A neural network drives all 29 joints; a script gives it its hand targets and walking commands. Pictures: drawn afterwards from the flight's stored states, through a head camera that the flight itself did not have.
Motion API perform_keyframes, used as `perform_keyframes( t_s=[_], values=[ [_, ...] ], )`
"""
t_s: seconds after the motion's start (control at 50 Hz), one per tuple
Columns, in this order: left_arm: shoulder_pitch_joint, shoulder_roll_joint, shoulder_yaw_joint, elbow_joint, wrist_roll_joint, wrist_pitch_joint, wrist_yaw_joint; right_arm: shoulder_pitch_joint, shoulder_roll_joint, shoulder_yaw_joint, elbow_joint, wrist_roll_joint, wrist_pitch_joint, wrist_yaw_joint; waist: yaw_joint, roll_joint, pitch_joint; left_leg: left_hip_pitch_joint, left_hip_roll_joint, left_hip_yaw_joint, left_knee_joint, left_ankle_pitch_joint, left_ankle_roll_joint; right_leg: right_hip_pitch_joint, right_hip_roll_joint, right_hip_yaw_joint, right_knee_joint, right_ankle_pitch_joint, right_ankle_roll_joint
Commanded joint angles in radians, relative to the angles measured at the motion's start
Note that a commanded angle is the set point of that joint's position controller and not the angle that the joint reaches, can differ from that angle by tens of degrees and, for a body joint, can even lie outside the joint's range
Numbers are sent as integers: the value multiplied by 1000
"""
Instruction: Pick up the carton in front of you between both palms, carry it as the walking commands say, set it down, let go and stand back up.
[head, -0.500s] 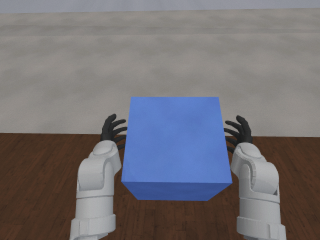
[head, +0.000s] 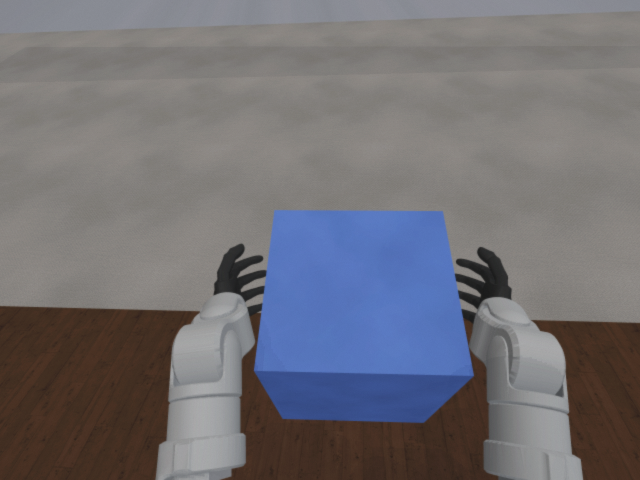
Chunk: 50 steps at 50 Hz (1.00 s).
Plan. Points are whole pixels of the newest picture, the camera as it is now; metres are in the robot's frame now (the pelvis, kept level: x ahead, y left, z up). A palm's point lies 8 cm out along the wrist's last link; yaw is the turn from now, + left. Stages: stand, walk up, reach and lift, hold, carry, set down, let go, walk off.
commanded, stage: carry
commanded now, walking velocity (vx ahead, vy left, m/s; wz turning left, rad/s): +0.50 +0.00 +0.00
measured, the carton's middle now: (355, 325) +0.34 -0.01 +0.01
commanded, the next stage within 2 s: none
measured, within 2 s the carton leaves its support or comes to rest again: neither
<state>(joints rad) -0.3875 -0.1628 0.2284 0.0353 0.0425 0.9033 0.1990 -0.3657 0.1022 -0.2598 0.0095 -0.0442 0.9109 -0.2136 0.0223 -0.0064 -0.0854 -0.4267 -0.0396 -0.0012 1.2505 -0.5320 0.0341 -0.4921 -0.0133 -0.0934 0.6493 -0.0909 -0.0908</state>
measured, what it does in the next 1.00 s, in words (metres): goes down: left foot 0.04 m lower, then right foot 0.05 m lower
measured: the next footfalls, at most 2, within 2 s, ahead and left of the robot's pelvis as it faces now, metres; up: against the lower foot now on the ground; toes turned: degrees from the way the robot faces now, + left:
left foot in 0.38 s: +0.36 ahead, +0.10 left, -0.04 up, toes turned +3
right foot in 0.92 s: +0.67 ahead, -0.03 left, -0.09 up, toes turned -3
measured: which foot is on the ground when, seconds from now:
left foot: up 0.00-0.36, down 0.38-0.90, up 0.92-1.00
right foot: down 0.00-0.38, up 0.40-0.90, down 0.92-1.00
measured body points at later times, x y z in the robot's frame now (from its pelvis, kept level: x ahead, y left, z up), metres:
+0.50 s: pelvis +0.28 +0.05 -0.04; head +0.29 +0.05 +0.41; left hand +0.62 +0.20 +0.04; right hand +0.61 -0.12 +0.04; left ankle +0.33 +0.10 -0.76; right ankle +0.15 -0.08 -0.66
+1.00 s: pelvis +0.57 +0.00 -0.09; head +0.56 -0.02 +0.36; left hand +0.90 +0.16 +0.00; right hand +0.90 -0.16 -0.01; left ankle +0.40 +0.11 -0.70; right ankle +0.63 -0.03 -0.81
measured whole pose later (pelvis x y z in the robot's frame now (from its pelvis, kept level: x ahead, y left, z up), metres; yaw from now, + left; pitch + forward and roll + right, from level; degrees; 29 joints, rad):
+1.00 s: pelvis +0.57 +0.00 -0.09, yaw +1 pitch +4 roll +3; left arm -0.42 -0.15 0.26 0.07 0.07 0.91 0.20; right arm -0.38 0.12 -0.26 0.04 -0.04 0.93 -0.21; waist 0.01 -0.01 -0.10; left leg -0.37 -0.07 0.01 1.25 -0.52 0.04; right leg -0.49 0.03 -0.13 0.61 -0.07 -0.16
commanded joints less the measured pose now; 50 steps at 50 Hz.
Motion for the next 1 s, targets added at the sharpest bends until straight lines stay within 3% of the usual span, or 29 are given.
perform_keyframes(
  t_s=[0.0, 0.04, 0.06, 0.14, 0.26, 0.28, 0.32, 0.34, 0.36, 0.38, 0.4, 0.42, 0.46, 0.48, 0.54, 0.56, 0.6, 0.64, 0.66, 0.72, 0.78, 0.82, 0.86, 0.88, 0.9, 0.92, 0.94, 0.96, 0.98],
  values=[
    [-552, -746, -583, -137, -170, -32, -27, -566, 871, 608, -38, 163, -22, 32, 41, -81, -312, -311, 71, -14, -93, 92, -8, 471, -277, 416, -231, 172, -135],
    [-597, -786, -616, -135, -189, -47, -38, -541, 846, 571, -27, 115, -38, 31, 24, -112, -295, -275, 79, 16, -173, 140, -6, 410, -287, 413, -264, 97, -143],
    [-640, -784, -645, -174, -203, -62, -41, -546, 851, 560, -29, 107, -53, 30, 26, -112, -283, -275, 90, 15, -229, 210, -9, 413, -273, 328, -256, 179, -141],
    [-503, -713, -608, -134, -193, -79, -31, -571, 788, 605, -97, 136, -75, 9, 52, -163, -308, -318, 96, 27, -378, 410, -2, 536, -220, 252, -229, 445, -101],
    [-432, -645, -602, -164, -182, -49, -6, -476, 684, 569, -131, 113, -46, 2, 80, -110, -227, -111, 12, 130, -748, 681, 21, 488, -98, 119, -184, 364, -60],
    [-455, -636, -600, -142, -165, -36, 1, -476, 668, 537, -119, 100, -35, 4, 72, -109, -211, -79, 24, 117, -789, 673, 30, 499, -137, 138, -123, 362, -62],
    [-479, -658, -624, -119, -160, -14, 8, -402, 637, 498, -57, 78, -22, 3, 9, 3, -295, 205, 17, 136, -869, 731, 61, 410, -84, 65, 131, 316, -12],
    [-517, -642, -636, -160, -166, -10, 13, -383, 637, 478, -32, 73, -16, 1, -49, 88, -362, 418, 141, 30, -788, 958, 79, 264, -48, 41, 288, 128, 23],
    [-488, -663, -636, -144, -174, 9, 14, -379, 608, 457, -47, 60, -12, -6, -39, 291, -431, 651, 365, -264, -659, 1237, 161, -30, 13, 29, 459, -396, 53],
    [-450, -636, -598, -109, -161, 19, 17, -416, 605, 451, -51, 64, -3, -16, -77, 326, -533, 778, 458, -506, -688, 1099, 250, -196, 61, 79, 669, -548, 72],
    [-507, -624, -594, -114, -160, 27, 28, -451, 594, 463, -55, 90, 3, -14, -72, 268, -438, 709, 452, -594, -730, 881, 233, -298, 43, 123, 693, -561, 48],
    [-507, -675, -589, -151, -187, 28, 30, -528, 641, 495, -130, 142, 0, -8, -64, 227, -420, 617, 426, -553, -795, 608, 214, -332, 28, 98, 707, -537, 43],
    [-524, -747, -569, -135, -182, 15, 27, -586, 749, 543, -152, 187, -12, 12, -53, 62, -394, 534, 358, -463, -801, 637, 213, -307, -25, 119, 641, -362, 61],
    [-555, -771, -567, -159, -206, 5, 19, -665, 785, 584, -201, 236, -18, 21, -56, 50, -373, 462, 311, -393, -824, 684, 155, -264, -11, 97, 577, -346, 73],
    [-520, -736, -560, -105, -148, -8, 4, -625, 784, 625, -172, 213, -33, 46, -61, 74, -344, 419, 304, -294, -850, 745, 145, -231, -31, 86, 455, -251, 68],
    [-482, -734, -558, -97, -129, -9, 0, -589, 771, 624, -158, 179, -32, 48, -53, 79, -360, 443, 291, -233, -829, 727, 186, -227, -43, 93, 422, -233, 68],
    [-553, -740, -595, -170, -167, -26, -2, -587, 777, 630, -170, 204, -41, 47, -60, 76, -347, 510, 275, -200, -803, 946, 167, -274, -33, 80, 373, -159, 75],
    [-566, -723, -599, -199, -167, -25, -1, -559, 755, 607, -148, 182, -41, 40, -72, 164, -314, 548, 237, -147, -794, 1017, 109, -301, -38, 58, 266, -38, 76],
    [-578, -708, -606, -175, -157, -19, 0, -479, 726, 576, -89, 140, -32, 31, -78, 144, -288, 497, 239, -146, -812, 937, 142, -269, -30, 55, 231, -1, 69],
    [-451, -680, -579, -131, -133, -1, 2, -496, 702, 600, -147, 147, -25, 25, -85, 114, -249, 495, 185, -81, -795, 987, 95, -221, 7, 4, 67, 149, 53],
    [-487, -666, -558, -121, -134, 12, 7, -485, 708, 601, -125, 154, -14, 18, -120, 88, -191, 417, 145, -50, -799, 870, 121, -56, 55, -79, -167, 283, 40],
    [-430, -615, -483, -51, -73, 26, 7, -508, 700, 602, -92, 133, 2, 12, -86, 39, -199, 415, 165, -52, -661, 936, 107, 55, 54, -83, -230, 296, -4],
    [-408, -612, -468, -5, -72, 27, 9, -504, 703, 575, -43, 118, 9, 9, 10, 32, -331, 352, 111, 31, -361, 832, 24, 347, -29, 6, -271, 402, -19],
    [-389, -602, -446, -1, -67, 21, 7, -535, 730, 615, -53, 144, 14, 13, 35, -123, -415, 98, 67, 36, -156, 517, -3, 617, -194, 195, -108, 739, -73],
    [-432, -629, -468, -11, -83, 16, 7, -558, 761, 614, -74, 142, 10, 14, 42, -315, -513, -239, -43, -2, 90, -74, -24, 891, -407, 558, -73, 791, -222],
    [-473, -636, -488, -43, -101, 14, 9, -563, 763, 603, -53, 153, 14, 11, 36, -233, -501, -321, -19, -40, 187, -65, 5, 833, -429, 654, -127, 440, -266],
    [-491, -668, -487, -34, -107, 16, 3, -566, 782, 583, -28, 132, 10, 5, 54, -171, -460, -386, -3, -40, 209, -21, 20, 761, -409, 636, -192, 200, -253],
    [-483, -719, -514, -22, -138, 1, -12, -541, 813, 567, -23, 130, 4, 8, 48, -78, -412, -365, 40, -34, 112, 59, 9, 632, -357, 573, -244, 0, -192],
    [-567, -743, -548, -70, -148, -17, -22, -578, 827, 558, -17, 111, -9, 12, 25, -6, -316, -333, 62, -34, -2, 104, 5, 528, -304, 502, -266, 65, -131]
  ],
)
